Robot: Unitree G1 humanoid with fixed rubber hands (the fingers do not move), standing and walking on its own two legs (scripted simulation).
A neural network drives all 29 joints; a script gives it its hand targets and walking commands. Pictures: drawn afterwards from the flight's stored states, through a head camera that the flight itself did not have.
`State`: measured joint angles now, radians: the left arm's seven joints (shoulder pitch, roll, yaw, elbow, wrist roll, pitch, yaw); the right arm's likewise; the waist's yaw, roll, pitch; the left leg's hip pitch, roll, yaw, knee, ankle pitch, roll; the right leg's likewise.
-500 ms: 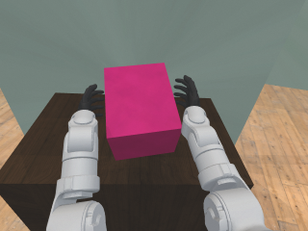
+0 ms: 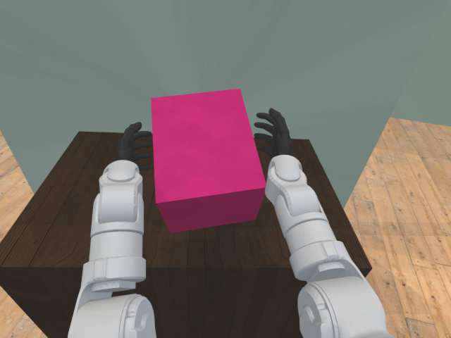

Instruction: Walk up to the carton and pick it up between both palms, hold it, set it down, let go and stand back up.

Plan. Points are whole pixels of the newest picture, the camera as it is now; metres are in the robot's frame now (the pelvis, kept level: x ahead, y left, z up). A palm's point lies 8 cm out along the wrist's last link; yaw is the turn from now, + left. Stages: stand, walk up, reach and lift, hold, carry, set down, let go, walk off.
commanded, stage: hold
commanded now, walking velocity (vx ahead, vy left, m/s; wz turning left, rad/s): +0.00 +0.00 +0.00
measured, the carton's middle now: (205, 161) +0.45 +0.04 +0.12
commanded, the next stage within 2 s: none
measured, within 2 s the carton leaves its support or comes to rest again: neither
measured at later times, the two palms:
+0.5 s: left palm (127, 168) +0.36 +0.17 +0.17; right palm (283, 157) +0.38 -0.10 +0.19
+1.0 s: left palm (123, 172) +0.34 +0.17 +0.18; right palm (284, 162) +0.36 -0.10 +0.20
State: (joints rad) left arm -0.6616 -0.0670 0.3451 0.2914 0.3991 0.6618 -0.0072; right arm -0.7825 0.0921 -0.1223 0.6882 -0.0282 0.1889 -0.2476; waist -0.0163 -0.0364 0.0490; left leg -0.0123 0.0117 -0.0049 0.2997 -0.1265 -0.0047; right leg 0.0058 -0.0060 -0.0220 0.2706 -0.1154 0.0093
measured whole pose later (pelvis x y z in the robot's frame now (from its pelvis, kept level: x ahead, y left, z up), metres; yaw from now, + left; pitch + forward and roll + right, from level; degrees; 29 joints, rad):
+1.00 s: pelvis -0.01 +0.00 +0.00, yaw +0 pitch -12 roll +0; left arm -0.60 -0.08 0.32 0.17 0.41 0.71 -0.05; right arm -0.70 0.10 -0.07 0.58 -0.02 0.17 -0.26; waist -0.03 -0.05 0.09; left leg 0.03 0.01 0.00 0.30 -0.13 -0.01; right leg 0.06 -0.01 -0.02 0.27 -0.11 0.01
